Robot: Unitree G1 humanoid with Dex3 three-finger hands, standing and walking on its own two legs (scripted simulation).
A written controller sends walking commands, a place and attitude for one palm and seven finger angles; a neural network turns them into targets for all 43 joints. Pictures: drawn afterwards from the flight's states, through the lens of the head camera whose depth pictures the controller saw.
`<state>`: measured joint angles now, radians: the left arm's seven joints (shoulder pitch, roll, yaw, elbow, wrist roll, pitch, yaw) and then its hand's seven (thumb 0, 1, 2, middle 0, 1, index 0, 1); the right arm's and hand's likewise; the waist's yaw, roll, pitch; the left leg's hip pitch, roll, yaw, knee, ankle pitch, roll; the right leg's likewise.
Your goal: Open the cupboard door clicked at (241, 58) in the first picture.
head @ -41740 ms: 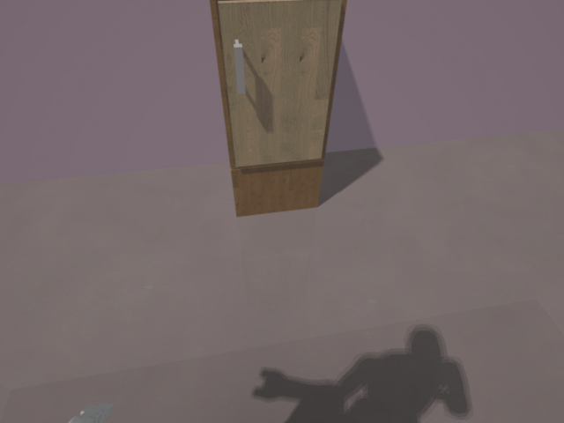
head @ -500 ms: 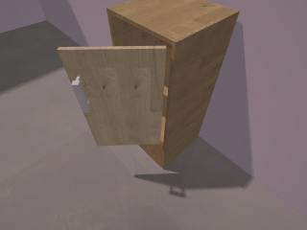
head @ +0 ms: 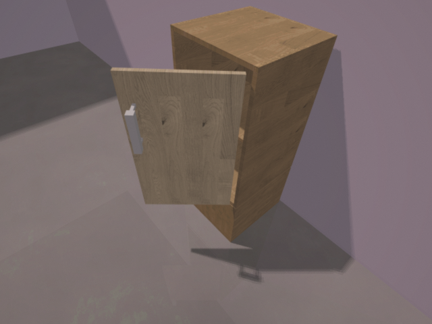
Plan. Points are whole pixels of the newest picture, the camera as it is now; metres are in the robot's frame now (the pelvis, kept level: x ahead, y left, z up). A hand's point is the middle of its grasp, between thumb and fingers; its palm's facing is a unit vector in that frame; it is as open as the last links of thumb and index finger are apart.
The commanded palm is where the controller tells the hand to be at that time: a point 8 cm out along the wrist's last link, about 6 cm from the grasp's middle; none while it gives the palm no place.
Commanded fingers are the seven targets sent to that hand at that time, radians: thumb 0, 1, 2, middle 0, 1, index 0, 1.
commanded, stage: shuffle to correct the standing spot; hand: left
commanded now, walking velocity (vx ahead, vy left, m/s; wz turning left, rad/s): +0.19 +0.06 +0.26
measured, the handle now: (136, 128) +0.63 +0.28 -0.02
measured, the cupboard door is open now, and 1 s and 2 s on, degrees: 49 49 49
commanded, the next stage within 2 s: come to a stop and stand still in 0.76 s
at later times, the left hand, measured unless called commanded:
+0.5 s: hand out of the picture +0.03 +0.22 -0.17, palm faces +0.06 -0.99 -0.15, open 7.3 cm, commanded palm none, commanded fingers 0.00 0.90 0.90 -0.20 -0.30 -0.20 -0.30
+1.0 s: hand out of the picture +0.15 +0.22 -0.18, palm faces +0.13 -0.97 -0.19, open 7.2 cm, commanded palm none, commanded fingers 0.00 0.90 0.90 -0.20 -0.30 -0.20 -0.30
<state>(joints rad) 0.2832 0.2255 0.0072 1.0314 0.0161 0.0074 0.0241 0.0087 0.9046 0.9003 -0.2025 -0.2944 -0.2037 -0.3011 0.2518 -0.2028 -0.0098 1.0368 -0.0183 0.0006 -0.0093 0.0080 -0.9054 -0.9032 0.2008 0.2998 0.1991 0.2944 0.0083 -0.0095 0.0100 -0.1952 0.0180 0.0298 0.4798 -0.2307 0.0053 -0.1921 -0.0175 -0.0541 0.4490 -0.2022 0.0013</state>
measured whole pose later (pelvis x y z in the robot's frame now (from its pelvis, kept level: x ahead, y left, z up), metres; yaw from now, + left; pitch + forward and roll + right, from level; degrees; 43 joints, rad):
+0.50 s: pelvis +0.02 +0.05 +0.01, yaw +2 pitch -1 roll -1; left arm 0.31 0.15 0.05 1.04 0.03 0.02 0.00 0.02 0.92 0.90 -0.20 -0.29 -0.20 -0.30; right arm 0.44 -0.11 -0.02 1.10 -0.02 -0.04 -0.02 0.01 -0.91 -0.90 0.20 0.30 0.20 0.29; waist -0.02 -0.02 0.00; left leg -0.15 -0.04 0.09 0.36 -0.20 0.09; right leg -0.45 -0.07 -0.06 0.91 -0.30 0.00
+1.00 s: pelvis +0.13 +0.04 +0.00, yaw +4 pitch -1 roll -3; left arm 0.28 0.14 0.06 1.02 0.03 -0.03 0.04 -0.01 0.94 0.90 -0.20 -0.29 -0.20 -0.30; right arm 0.29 -0.16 -0.05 1.05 -0.02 -0.01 -0.01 0.01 -0.91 -0.90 0.20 0.30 0.20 0.29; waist -0.02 0.03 0.03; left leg -0.42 0.09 0.07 0.77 -0.29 -0.01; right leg -0.16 -0.01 -0.15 0.45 -0.26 0.00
